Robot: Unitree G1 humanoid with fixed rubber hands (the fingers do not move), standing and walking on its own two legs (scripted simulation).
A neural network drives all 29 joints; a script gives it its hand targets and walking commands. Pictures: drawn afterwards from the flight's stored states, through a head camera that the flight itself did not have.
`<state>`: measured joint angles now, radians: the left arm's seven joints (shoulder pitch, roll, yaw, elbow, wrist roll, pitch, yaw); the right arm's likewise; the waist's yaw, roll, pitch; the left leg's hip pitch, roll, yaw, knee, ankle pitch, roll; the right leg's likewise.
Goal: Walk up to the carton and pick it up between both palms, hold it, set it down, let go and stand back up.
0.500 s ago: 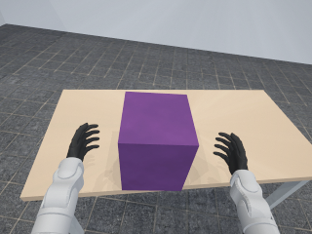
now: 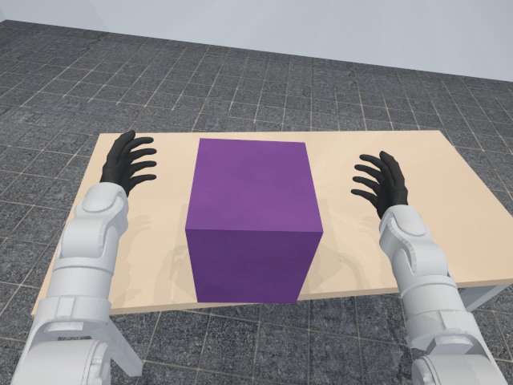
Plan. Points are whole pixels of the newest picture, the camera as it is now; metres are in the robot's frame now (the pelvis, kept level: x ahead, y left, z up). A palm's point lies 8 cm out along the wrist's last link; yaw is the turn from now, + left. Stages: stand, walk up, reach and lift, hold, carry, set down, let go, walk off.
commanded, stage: reach and lift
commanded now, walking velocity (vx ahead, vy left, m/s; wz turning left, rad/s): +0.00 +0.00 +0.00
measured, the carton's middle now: (250, 224) +0.42 +0.03 -0.01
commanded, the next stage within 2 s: none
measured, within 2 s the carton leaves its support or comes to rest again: neither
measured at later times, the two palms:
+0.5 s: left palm (123, 145) +0.41 +0.24 +0.16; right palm (379, 163) +0.43 -0.16 +0.16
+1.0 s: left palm (144, 206) +0.39 +0.22 +0.05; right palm (349, 215) +0.41 -0.14 +0.05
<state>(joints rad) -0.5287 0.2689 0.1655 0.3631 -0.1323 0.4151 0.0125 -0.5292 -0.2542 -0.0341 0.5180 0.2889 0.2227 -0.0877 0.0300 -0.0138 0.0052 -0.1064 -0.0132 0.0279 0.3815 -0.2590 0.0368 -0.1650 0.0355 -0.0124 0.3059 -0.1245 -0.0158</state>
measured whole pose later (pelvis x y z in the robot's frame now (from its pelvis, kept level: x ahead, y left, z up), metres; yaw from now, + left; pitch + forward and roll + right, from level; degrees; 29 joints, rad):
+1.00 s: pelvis -0.02 +0.00 -0.02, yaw +2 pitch +15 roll -1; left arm -0.90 0.25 -0.02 1.38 -0.24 -0.31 0.06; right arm -0.87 -0.16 -0.05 1.29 0.20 -0.21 -0.05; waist 0.01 -0.02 -0.19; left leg -0.58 -0.03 -0.01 0.63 -0.30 0.03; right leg -0.62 0.02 -0.06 0.53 -0.17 -0.02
